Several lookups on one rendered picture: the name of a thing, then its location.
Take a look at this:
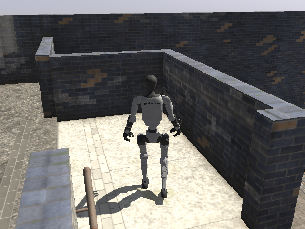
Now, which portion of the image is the robot right hand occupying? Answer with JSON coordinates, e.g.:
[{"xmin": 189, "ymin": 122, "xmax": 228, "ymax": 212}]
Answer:
[{"xmin": 170, "ymin": 128, "xmax": 181, "ymax": 137}]

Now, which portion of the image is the robot left hand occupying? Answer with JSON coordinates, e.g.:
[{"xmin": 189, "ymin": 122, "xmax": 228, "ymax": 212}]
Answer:
[{"xmin": 123, "ymin": 132, "xmax": 134, "ymax": 142}]

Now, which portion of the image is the left robot upper arm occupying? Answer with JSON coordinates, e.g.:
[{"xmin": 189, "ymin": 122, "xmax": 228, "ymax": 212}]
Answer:
[{"xmin": 129, "ymin": 96, "xmax": 142, "ymax": 123}]

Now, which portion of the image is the robot left foot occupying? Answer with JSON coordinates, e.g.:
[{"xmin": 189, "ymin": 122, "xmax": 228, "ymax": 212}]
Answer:
[{"xmin": 142, "ymin": 178, "xmax": 149, "ymax": 189}]

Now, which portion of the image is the right robot upper arm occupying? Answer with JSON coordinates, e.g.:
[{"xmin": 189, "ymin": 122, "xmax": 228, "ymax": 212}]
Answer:
[{"xmin": 162, "ymin": 95, "xmax": 175, "ymax": 121}]

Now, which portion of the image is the robot right forearm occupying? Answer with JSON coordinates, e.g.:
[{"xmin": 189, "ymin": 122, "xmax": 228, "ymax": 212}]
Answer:
[{"xmin": 171, "ymin": 114, "xmax": 180, "ymax": 130}]

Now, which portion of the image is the robot left forearm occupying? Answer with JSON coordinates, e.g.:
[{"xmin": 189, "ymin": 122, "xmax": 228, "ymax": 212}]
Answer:
[{"xmin": 124, "ymin": 115, "xmax": 133, "ymax": 133}]

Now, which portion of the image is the right robot shin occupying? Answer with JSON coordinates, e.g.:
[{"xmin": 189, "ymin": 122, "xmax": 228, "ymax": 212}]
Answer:
[{"xmin": 161, "ymin": 158, "xmax": 168, "ymax": 191}]

